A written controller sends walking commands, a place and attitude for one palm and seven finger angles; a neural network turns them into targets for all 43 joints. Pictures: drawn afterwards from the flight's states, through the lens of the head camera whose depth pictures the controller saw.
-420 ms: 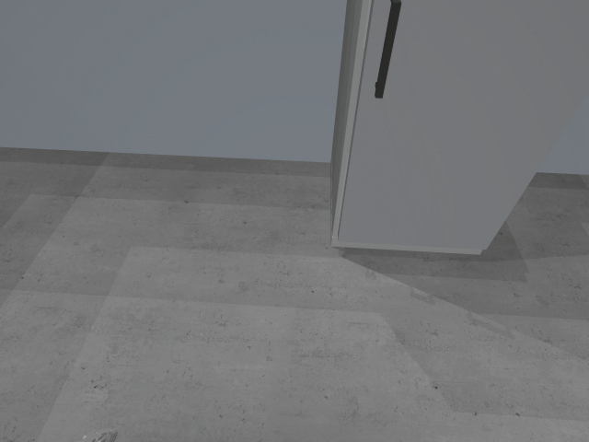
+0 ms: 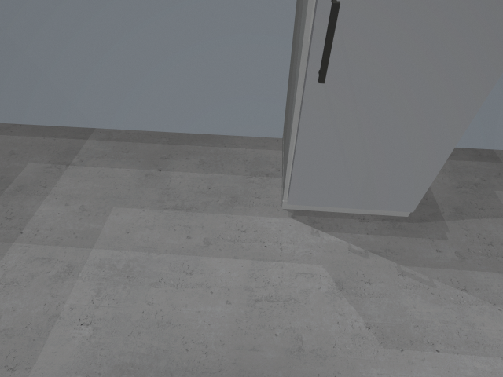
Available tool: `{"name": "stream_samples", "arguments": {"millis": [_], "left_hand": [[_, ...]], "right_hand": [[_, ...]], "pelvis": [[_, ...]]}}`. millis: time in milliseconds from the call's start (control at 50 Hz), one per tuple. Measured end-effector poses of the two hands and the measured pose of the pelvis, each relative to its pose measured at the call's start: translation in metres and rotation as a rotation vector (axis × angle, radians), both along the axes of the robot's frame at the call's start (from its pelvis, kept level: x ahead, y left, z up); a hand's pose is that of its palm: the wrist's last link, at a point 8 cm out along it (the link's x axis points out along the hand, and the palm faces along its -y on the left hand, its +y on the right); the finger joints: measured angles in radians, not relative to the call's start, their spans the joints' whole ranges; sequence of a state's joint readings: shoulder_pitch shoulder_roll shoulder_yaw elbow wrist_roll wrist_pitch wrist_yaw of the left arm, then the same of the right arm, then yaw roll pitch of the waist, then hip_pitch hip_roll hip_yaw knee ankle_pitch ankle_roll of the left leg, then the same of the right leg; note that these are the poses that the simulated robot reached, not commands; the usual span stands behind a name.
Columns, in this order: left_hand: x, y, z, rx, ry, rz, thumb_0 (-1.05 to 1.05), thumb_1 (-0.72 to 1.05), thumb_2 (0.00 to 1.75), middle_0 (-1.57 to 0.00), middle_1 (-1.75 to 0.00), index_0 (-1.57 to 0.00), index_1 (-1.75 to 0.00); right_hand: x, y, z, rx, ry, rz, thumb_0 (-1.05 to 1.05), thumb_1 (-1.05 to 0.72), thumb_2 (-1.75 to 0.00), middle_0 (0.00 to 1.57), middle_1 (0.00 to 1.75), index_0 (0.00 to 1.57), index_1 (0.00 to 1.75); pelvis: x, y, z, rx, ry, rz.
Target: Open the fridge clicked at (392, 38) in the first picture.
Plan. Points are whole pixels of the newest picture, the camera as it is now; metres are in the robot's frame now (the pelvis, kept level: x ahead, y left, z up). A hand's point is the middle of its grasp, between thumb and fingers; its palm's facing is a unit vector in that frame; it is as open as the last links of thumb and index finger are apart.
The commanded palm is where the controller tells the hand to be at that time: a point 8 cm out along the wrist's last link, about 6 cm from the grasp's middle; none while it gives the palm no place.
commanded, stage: stand and wait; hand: left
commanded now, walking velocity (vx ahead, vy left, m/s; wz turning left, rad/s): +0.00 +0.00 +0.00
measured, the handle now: (327, 42) +0.98 -0.16 +0.11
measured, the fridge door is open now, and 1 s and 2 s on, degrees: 0 0 0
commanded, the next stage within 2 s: look at it before walking up in 0.40 s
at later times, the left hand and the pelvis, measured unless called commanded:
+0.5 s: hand out of the picture +0.07 +0.24 -0.15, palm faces -0.04 -0.94 -0.34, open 7.4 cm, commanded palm none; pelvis -0.01 -0.01 +0.00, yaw +0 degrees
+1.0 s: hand out of the picture +0.08 +0.24 -0.15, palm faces -0.03 -0.94 -0.34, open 7.4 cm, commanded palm none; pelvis +0.00 -0.01 +0.00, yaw +0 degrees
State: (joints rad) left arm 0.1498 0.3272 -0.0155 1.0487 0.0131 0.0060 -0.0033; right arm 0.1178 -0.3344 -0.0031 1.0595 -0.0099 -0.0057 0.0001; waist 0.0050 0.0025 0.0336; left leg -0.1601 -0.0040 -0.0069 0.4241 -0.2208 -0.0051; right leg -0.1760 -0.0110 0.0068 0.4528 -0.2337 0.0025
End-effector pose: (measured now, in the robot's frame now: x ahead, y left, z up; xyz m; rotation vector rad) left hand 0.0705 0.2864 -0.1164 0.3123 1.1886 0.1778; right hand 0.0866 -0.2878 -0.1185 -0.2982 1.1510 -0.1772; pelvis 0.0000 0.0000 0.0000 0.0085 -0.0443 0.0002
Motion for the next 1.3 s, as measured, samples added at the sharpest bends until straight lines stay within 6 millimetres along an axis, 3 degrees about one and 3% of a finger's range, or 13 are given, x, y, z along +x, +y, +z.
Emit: {"name": "stream_samples", "arguments": {"millis": [160, 320, 700, 1200, 1300], "left_hand": [[-0.015, 0.003, 0.0, 0.016, 0.039, 0.013, 0.0, 0.9, 0.9, -0.2, -0.3, -0.2, -0.3], [-0.014, 0.002, 0.002, 0.02, 0.035, 0.007, 0.0, 0.9, 0.9, -0.2, -0.3, -0.2, -0.3], [0.003, -0.004, 0.003, 0.008, 0.001, -0.008, 0.0, 0.9, 0.9, -0.2, -0.3, -0.2, -0.3], [-0.002, 0.0, 0.003, 0.016, 0.035, 0.008, 0.0, 0.9, 0.9, -0.2, -0.3, -0.2, -0.3], [-0.004, -0.008, -0.005, 0.007, 0.069, -0.006, 0.0, 0.91, 0.9, -0.2, -0.3, -0.2, -0.3]], "right_hand": [[-0.027, -0.01, -0.003, -0.01, 0.066, -0.029, 0.0, -0.91, -0.9, 0.2, 0.3, 0.21, 0.3], [-0.037, -0.014, -0.004, -0.009, 0.084, -0.037, 0.0, -0.91, -0.9, 0.2, 0.3, 0.2, 0.3], [-0.022, -0.011, -0.001, -0.003, 0.053, -0.027, 0.0, -0.91, -0.9, 0.2, 0.3, 0.21, 0.3], [-0.01, -0.012, 0.0, -0.01, 0.056, -0.017, 0.0, -0.91, -0.9, 0.2, 0.3, 0.21, 0.3], [-0.016, -0.005, -0.006, 0.002, 0.036, -0.064, 0.0, -0.91, -0.9, 0.2, 0.3, 0.2, 0.3]], "pelvis": [[-0.004, -0.004, 0.001, -0.001, -0.004, -0.002], [-0.007, -0.006, 0.002, -0.001, -0.003, -0.003], [-0.003, -0.008, 0.003, -0.002, 0.001, -0.004], [0.002, -0.007, 0.004, -0.003, 0.007, -0.01], [0.0, -0.007, -0.001, -0.001, 0.017, -0.056]]}}
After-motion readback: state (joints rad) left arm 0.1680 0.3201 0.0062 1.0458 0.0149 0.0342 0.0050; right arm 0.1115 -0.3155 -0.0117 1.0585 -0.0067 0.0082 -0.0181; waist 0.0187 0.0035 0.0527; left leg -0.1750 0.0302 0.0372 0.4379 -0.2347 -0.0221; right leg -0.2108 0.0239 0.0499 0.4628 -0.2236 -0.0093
